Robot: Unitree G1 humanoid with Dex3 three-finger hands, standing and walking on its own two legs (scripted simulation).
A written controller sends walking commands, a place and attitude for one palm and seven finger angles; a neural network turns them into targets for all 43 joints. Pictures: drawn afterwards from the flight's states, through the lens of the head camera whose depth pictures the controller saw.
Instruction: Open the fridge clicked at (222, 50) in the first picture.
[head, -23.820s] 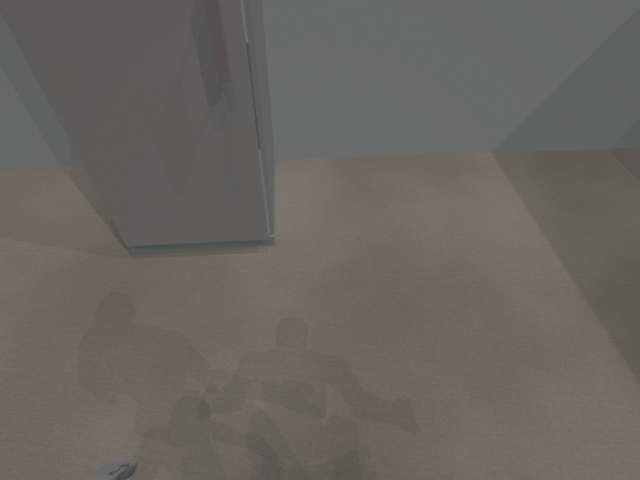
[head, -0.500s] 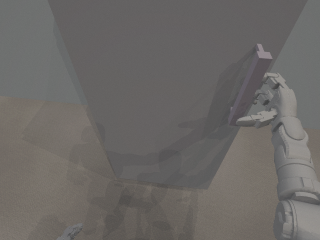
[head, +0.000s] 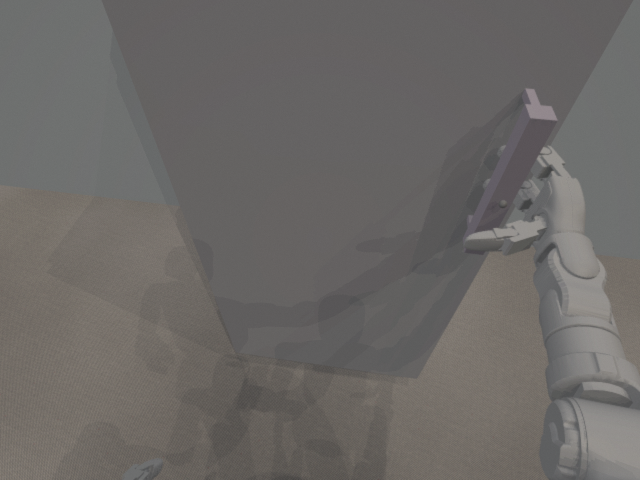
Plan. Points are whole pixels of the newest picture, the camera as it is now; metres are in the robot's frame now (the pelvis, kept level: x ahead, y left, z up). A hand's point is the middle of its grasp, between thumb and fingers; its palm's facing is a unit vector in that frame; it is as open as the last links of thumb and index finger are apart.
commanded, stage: slide the fingers in behind the handle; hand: right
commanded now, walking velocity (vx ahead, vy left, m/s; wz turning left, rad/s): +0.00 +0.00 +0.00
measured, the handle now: (498, 179) +0.49 -0.17 +0.13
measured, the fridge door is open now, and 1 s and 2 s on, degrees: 0 0 0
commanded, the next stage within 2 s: grip the handle and tug to test in 0.66 s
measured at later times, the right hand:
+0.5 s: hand (498, 204) +0.43 -0.16 +0.14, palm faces +0.04 +1.00 +0.01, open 14.0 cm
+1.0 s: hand (498, 205) +0.43 -0.16 +0.14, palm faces +0.04 +1.00 +0.01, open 12.6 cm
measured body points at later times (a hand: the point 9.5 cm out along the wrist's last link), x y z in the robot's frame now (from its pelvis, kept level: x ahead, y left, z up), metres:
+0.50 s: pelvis +0.00 +0.00 +0.00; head +0.02 +0.00 +0.45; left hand +0.09 +0.26 -0.11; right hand +0.42 -0.21 +0.14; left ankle -0.03 +0.11 -0.72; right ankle +0.04 -0.11 -0.72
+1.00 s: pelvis +0.00 +0.00 +0.00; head +0.01 +0.00 +0.45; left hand +0.08 +0.25 -0.11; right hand +0.42 -0.21 +0.14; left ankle -0.03 +0.11 -0.72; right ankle +0.04 -0.11 -0.72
